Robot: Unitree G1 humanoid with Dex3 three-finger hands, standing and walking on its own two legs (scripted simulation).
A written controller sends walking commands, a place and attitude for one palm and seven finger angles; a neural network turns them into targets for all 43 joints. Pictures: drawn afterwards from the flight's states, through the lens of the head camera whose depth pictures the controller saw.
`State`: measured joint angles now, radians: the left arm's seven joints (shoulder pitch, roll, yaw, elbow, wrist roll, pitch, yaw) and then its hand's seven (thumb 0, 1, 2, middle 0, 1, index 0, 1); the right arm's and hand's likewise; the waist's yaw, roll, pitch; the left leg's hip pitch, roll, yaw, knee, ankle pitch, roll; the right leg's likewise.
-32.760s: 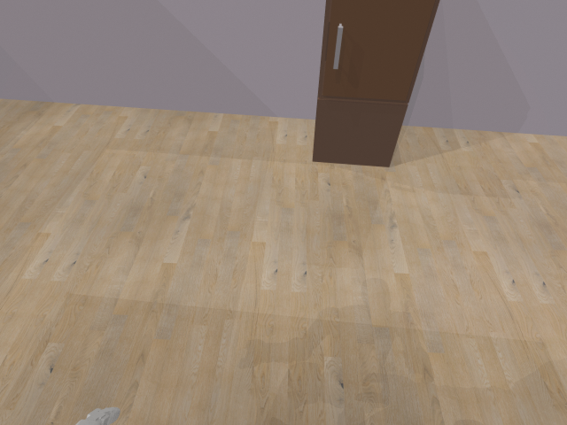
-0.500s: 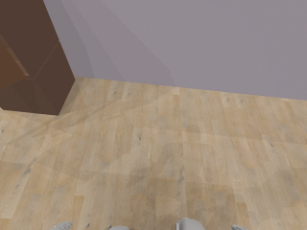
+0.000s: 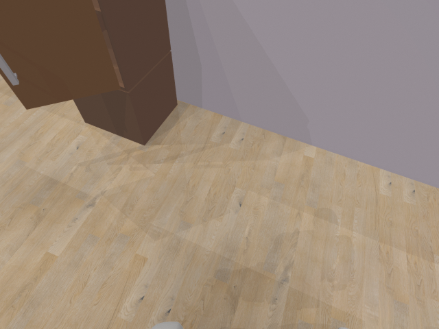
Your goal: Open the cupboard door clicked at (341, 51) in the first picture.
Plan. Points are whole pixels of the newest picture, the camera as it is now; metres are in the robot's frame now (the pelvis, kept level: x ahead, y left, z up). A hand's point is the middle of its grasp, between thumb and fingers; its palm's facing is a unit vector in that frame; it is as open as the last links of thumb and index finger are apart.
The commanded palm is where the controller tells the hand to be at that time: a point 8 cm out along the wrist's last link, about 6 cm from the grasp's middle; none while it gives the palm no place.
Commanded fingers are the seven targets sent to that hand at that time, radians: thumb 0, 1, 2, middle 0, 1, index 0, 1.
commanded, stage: turn to face it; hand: left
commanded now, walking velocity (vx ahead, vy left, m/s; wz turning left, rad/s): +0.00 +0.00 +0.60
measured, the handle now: (2, 60) +0.89 +0.81 -0.10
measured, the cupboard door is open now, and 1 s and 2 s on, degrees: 47 47 47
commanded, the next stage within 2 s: take the last steps up to it in 0.60 s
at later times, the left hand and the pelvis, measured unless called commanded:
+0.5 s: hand out of the picture +0.06 +0.18 -0.14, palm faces +0.25 -0.92 -0.29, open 7.4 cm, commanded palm none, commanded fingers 0.00 0.90 0.90 -0.20 -0.30 -0.20 -0.30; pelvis +0.01 -0.05 +0.00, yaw +15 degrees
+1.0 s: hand out of the picture -0.04 +0.17 -0.16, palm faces +0.46 -0.86 -0.21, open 7.4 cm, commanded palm none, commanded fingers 0.00 0.90 0.90 -0.20 -0.30 -0.20 -0.30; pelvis +0.02 -0.03 +0.01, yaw +25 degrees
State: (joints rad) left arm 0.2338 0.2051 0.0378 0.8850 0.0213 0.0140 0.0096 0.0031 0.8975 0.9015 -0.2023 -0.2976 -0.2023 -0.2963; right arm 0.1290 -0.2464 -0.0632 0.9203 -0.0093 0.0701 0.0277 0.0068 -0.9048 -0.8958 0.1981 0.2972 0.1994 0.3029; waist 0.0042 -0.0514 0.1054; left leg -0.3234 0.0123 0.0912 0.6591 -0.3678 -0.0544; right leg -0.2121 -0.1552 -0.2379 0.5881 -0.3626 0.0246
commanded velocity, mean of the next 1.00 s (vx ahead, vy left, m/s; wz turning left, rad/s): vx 0.10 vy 0.05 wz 0.34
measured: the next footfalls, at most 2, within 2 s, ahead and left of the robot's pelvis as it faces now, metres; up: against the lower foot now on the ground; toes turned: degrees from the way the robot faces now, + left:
left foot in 0.02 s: +0.04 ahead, +0.12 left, +0.00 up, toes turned +6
right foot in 0.42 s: +0.08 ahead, -0.15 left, +0.00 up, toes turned +10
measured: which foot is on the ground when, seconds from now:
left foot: up 0.00-0.00, down 0.02-0.42, up 0.44-0.80, down 0.82-1.00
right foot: down 0.00-0.02, up 0.04-0.40, down 0.42-0.82, up 0.84-1.00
